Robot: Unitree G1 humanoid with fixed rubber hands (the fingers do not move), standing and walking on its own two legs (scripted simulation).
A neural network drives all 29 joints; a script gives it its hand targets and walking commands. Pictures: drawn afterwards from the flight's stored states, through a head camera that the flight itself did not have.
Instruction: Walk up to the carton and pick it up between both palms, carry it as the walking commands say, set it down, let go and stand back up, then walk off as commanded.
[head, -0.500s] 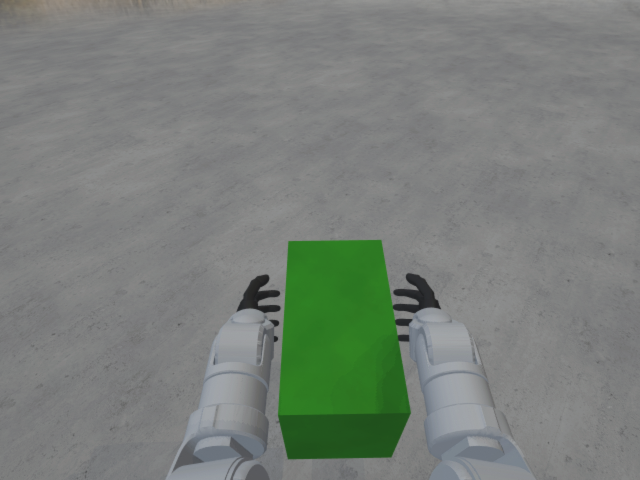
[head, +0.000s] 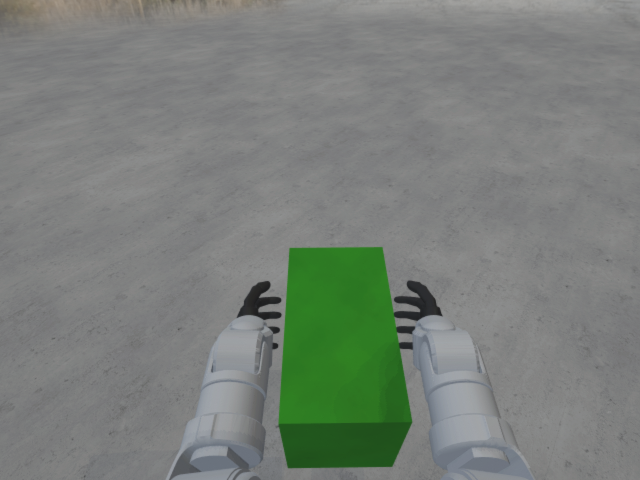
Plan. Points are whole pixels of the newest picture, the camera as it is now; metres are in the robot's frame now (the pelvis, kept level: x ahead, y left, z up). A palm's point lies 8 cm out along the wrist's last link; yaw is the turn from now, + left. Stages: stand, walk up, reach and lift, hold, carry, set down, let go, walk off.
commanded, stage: hold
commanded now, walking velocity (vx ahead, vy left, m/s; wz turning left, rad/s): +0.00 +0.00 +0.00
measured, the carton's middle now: (337, 351) +0.34 +0.00 -0.02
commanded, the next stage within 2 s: carry in 0.42 s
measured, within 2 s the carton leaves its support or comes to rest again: neither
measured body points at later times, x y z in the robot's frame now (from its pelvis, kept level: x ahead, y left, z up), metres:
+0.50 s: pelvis +0.00 +0.00 -0.01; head -0.07 +0.00 +0.44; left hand +0.32 +0.12 +0.05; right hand +0.32 -0.12 +0.05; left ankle +0.04 +0.12 -0.74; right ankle +0.04 -0.13 -0.74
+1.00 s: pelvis -0.08 -0.01 -0.02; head -0.08 +0.00 +0.43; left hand +0.23 +0.12 +0.07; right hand +0.24 -0.11 +0.07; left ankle -0.04 +0.11 -0.72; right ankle +0.04 -0.13 -0.74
